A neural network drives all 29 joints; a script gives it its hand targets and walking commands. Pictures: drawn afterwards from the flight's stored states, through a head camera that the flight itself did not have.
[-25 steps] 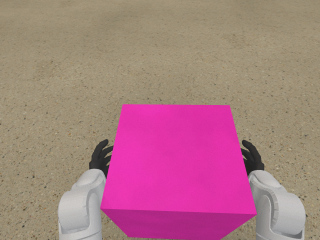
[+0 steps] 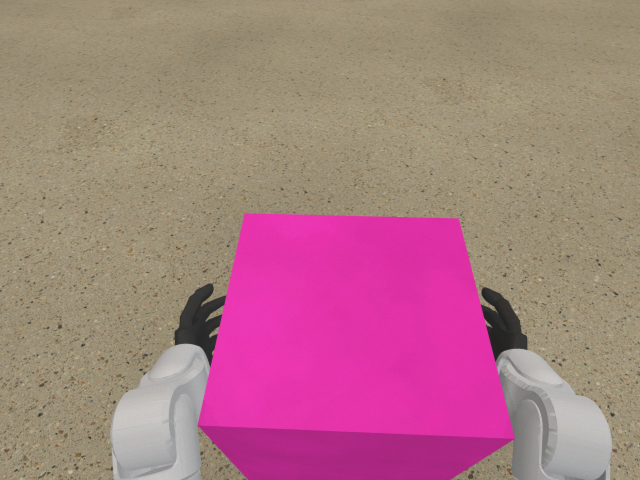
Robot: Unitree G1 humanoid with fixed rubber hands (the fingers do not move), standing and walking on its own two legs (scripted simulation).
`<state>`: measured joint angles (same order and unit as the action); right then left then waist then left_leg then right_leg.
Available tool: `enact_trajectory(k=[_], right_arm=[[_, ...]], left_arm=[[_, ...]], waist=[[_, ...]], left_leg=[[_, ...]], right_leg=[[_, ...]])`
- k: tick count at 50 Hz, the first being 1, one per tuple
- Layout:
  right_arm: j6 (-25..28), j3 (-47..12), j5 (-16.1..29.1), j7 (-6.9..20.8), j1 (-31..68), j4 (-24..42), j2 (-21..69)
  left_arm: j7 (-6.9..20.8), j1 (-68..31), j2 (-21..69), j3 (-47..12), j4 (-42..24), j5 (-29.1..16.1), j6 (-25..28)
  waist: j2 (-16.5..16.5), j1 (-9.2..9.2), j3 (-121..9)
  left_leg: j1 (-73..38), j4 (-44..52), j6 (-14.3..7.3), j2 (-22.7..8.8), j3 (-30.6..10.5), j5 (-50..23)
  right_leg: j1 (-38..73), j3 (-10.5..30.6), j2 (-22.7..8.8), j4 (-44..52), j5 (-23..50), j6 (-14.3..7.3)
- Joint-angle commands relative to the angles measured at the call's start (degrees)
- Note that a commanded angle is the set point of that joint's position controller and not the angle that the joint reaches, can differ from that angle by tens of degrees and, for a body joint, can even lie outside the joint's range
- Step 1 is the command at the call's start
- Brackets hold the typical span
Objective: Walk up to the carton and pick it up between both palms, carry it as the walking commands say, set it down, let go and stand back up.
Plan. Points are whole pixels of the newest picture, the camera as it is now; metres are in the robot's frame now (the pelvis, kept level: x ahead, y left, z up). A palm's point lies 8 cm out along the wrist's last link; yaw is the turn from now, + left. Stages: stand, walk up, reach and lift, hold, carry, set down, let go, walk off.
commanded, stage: carry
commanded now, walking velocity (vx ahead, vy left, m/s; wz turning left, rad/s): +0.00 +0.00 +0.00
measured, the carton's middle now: (345, 362) +0.26 -0.01 +0.02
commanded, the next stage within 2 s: none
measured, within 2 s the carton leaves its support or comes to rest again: neither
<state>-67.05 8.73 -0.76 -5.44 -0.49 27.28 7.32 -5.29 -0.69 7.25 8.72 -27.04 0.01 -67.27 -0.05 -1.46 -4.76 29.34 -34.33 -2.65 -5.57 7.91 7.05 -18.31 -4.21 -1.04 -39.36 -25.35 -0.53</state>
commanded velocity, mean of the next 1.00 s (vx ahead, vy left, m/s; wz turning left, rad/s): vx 0.00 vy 0.00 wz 0.00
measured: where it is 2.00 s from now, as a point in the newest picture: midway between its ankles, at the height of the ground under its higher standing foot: outside the picture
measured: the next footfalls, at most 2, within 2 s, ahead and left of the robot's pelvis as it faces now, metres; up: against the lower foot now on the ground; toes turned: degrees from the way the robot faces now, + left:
left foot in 0.26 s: -0.01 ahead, +0.08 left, +0.00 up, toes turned -1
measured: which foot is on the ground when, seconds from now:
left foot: down 0.00-0.02, up 0.04-0.24, down 0.26-1.00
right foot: down 0.00-1.00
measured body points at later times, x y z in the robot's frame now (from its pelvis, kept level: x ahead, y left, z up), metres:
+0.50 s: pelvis -0.09 -0.03 +0.00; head -0.14 -0.03 +0.45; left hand +0.14 +0.15 +0.09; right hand +0.16 -0.19 +0.09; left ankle -0.05 +0.07 -0.72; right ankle -0.02 -0.13 -0.72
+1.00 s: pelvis -0.10 -0.06 +0.00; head -0.12 -0.09 +0.45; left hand +0.14 +0.12 +0.08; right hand +0.17 -0.22 +0.06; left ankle -0.05 +0.07 -0.72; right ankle -0.02 -0.13 -0.72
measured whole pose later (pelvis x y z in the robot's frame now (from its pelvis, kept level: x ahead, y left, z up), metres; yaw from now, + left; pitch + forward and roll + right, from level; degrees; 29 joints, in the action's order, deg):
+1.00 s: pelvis -0.10 -0.06 +0.00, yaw +4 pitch +0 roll +3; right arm -59.4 8.2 -0.8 -5.0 3.2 14.6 6.9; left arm -5.0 0.9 7.3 10.8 -19.2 0.5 -58.9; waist -0.3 -1.5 -4.7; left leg 21.6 -33.7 -2.3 -2.4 7.7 13.9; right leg -24.9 -5.6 -1.5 -36.7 -12.4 -4.0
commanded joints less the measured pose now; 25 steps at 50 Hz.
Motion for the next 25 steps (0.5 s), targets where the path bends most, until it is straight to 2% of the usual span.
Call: enact_trajectory(k=[1, 2, 3, 4, 5, 6, 7, 8, 9, 10, 11, 12, 13, 14, 15, 16, 17, 18, 19, 20, 21, 22, 23, 24, 25], right_arm=[[-0.1, -45.4, 14.3, 6.5, 26.9, 9.7, 41.8], [-0.8, -46.1, 15.4, 6.6, 29.4, 10.4, 43.2], [0.1, -47.2, 16.6, 6.8, 32.5, 11.8, 45.4], [-0.1, -47.4, 15.9, 6.6, 30.1, 11.0, 44.1], [-0.6, -46.3, 15.4, 6.7, 29.2, 7.3, 45.3], [-0.3, -45.0, 15.1, 6.3, 26.9, 5.7, 44.5], [-0.6, -45.0, 15.2, 6.2, 26.4, 8.2, 42.9], [-0.6, -46.7, 16.7, 5.6, 30.2, 10.7, 44.8], [-0.5, -46.8, 16.4, 5.5, 29.5, 9.4, 43.7], [-0.8, -45.3, 15.8, 5.2, 28.0, 8.1, 43.0], [-1.0, -44.8, 15.2, 5.3, 25.3, 5.4, 42.6], [-1.4, -41.7, 13.4, 5.6, 20.4, 0.8, 39.7], [-1.3, -42.4, 13.9, 5.9, 22.4, 0.5, 42.1], [-0.7, -42.5, 13.7, 5.9, 23.2, 4.4, 41.5], [0.4, -42.2, 13.7, 6.2, 24.9, 4.9, 42.2], [0.4, -41.5, 13.3, 6.5, 25.6, 5.4, 43.4], [0.3, -42.0, 14.0, 6.7, 26.4, 4.7, 43.7], [-0.1, -41.1, 13.4, 6.3, 25.7, 3.0, 42.1], [-0.1, -42.3, 14.1, 5.9, 28.5, 6.3, 42.6], [-0.2, -43.1, 15.2, 5.8, 29.2, 6.7, 43.3], [-0.5, -41.5, 12.9, 5.5, 25.5, 4.6, 42.0], [-1.1, -40.0, 12.2, 5.4, 21.6, 1.8, 41.5], [-1.4, -40.8, 12.1, 5.8, 22.0, 3.4, 40.2], [-1.0, -40.5, 12.7, 5.9, 23.0, 3.7, 40.5], [-0.9, -41.6, 13.4, 5.9, 23.9, 4.5, 40.0]], left_arm=[[5.9, -19.4, 41.0, -39.4, -6.4, -10.9, 0.5], [5.6, -21.4, 41.2, -39.1, -8.5, -9.8, 0.0], [6.2, -23.9, 43.7, -39.1, -9.9, -10.2, 0.8], [6.9, -21.5, 41.0, -39.3, -9.9, -10.9, 0.7], [6.8, -24.0, 41.1, -39.4, -8.8, -11.4, 0.5], [6.6, -23.8, 40.5, -39.9, -8.3, -11.3, 0.6], [6.7, -20.7, 40.3, -39.5, -7.9, -11.1, 0.0], [6.1, -21.8, 42.6, -39.4, -8.3, -11.3, 0.6], [6.1, -20.2, 40.5, -37.6, -6.9, -10.1, 0.9], [6.0, -22.5, 40.2, -38.8, -7.7, -10.8, 0.6], [5.6, -20.4, 39.2, -38.6, -6.1, -10.1, 0.7], [4.7, -19.3, 36.7, -39.5, -5.7, -9.9, 0.6], [4.6, -21.8, 39.6, -40.5, -6.2, -10.3, 0.8], [5.0, -22.6, 40.6, -42.0, -8.7, -11.7, 0.6], [5.7, -25.9, 41.7, -43.3, -9.8, -12.1, 0.8], [5.9, -29.0, 43.6, -44.3, -11.0, -12.9, 0.9], [6.0, -28.4, 42.6, -44.0, -11.0, -12.1, 1.0], [5.7, -26.1, 41.1, -42.0, -6.7, -11.3, 0.4], [5.4, -24.7, 41.0, -40.7, -7.4, -11.0, 0.5], [5.4, -23.0, 40.8, -39.6, -6.4, -11.1, 0.5], [5.4, -24.0, 41.4, -41.6, -7.0, -12.2, 0.4], [5.2, -24.3, 40.6, -42.2, -6.8, -12.5, -0.3], [5.6, -22.0, 39.9, -41.9, -6.0, -11.9, -0.8], [5.2, -24.2, 39.3, -41.8, -8.3, -12.1, -0.3], [4.8, -21.2, 37.7, -40.4, -6.9, -10.2, -0.3]], waist=[[12.7, 1.2, -8.0], [15.7, 1.93, -4.5], [12.3, 1.82, -3.9], [9.7, 1.18, -2.5], [9.7, 0.88, -2.2], [5.3, 1.16, -8.2], [8.9, 1.3, -9.3], [9.2, 1.07, -10.2], [13.0, 1.67, -12.3], [11.4, 0.93, -13.7], [9.2, 0.34, -13.4], [6.5, 0.7, -14.6], [2.7, 0.75, -13.4], [-3.0, 0.95, -15.1], [-11.2, 0.98, -10.9], [-8.2, 0.92, -9.4], [-11.6, 1.4, -7.9], [-10.0, 1.33, -8.7], [-1.9, 2.18, -7.0], [-2.2, 2.28, -6.9], [-4.4, 2.0, -8.8], [-5.7, 1.58, -7.7], [-4.4, 2.07, -5.9], [-7.0, 1.71, -6.9], [-3.9, 1.72, -7.7]], left_leg=[[-0.4, -5.0, 4.0, -1.7, -5.7, 15.8], [-0.4, -21.3, 5.7, 4.6, -5.2, 22.2], [-1.7, -25.3, 5.3, 3.6, -7.5, 19.0], [-3.7, -29.3, 4.8, 4.4, -7.0, 16.6], [-5.4, -30.9, 5.0, 3.1, -6.0, 14.1], [-3.7, -27.6, 4.7, 3.3, -3.8, 15.6], [-0.9, -21.8, 4.8, 3.2, -4.1, 18.8], [-0.2, -13.6, 4.0, 1.8, -6.4, 20.4], [-1.6, -7.1, 4.1, 3.7, -3.6, 24.5], [-5.9, 0.3, 3.4, 2.7, -4.0, 20.9], [-12.5, 8.3, 3.8, 2.0, -3.3, 9.7], [-17.6, 13.0, 3.0, -0.4, -4.6, 9.6], [-23.2, 10.8, 1.9, -4.9, -8.4, 1.3], [-21.9, 11.2, -0.6, -9.6, -15.4, 4.7], [-15.7, 15.0, -1.2, -10.8, -16.5, 13.7], [-13.2, 17.8, -1.4, -10.6, -17.1, 20.8], [-7.8, 19.5, -1.2, -10.7, -16.2, 28.4], [-6.9, 21.4, -2.6, -11.6, -17.4, 31.5], [-5.8, 18.6, -1.7, -10.6, -14.6, 27.6], [-3.1, 16.4, -0.1, -8.1, -12.8, 28.1], [-5.0, 16.3, 0.2, -6.6, -11.6, 29.9], [-5.7, 16.2, 0.0, -6.6, -12.3, 29.1], [-5.6, 15.4, 1.2, -5.2, -10.1, 28.5], [-7.9, 14.3, 0.8, -5.2, -11.4, 25.8], [-9.7, 11.6, 1.7, -4.5, -10.3, 22.9]], right_leg=[[-2.2, 24.3, -17.4, 28.4, -6.0, -4.1], [-15.4, 27.3, -22.1, 33.3, -17.3, -8.8], [-14.1, 19.5, -18.0, 30.6, -10.6, -8.4], [-17.6, 15.2, -14.8, 30.3, -8.0, -5.7], [-17.4, 11.7, -14.6, 29.2, -5.9, -5.4], [-10.5, 11.8, -13.3, 25.7, -0.5, -5.9], [-4.4, 11.6, -13.0, 21.8, 11.3, -6.0], [1.5, 14.2, -13.3, 17.2, 31.0, -6.8], [6.1, 15.6, -13.9, 15.4, 39.9, -7.5], [5.6, 14.8, -14.0, 13.1, 44.2, -7.8], [3.0, 11.4, -13.2, 11.7, 40.2, -6.1], [1.3, 11.9, -12.5, 11.7, 31.2, -3.1], [-6.9, 10.7, -10.5, 9.9, 24.5, -0.9], [-8.8, 6.8, -6.4, 9.5, 10.4, 0.7], [-10.1, 5.0, -5.3, 8.6, 6.4, 1.0], [-8.3, 4.0, -3.7, 6.8, 6.6, 0.6], [-7.2, 3.0, -3.4, 3.2, 3.6, 0.4], [-5.2, 3.0, -2.2, 0.1, 5.2, -0.1], [-4.0, 4.1, -3.6, 6.1, 6.3, -0.8], [-2.5, 3.5, -2.5, 8.5, 5.8, -1.3], [-3.6, 3.7, -2.4, 9.4, 5.5, -1.3], [-3.6, 3.9, -1.8, 10.2, 7.4, -1.8], [-4.8, 5.2, -3.4, 13.1, 6.6, -1.5], [-5.9, 5.3, -3.7, 13.0, 8.3, -1.1], [-8.3, 8.1, -5.9, 17.0, 4.8, -1.7]])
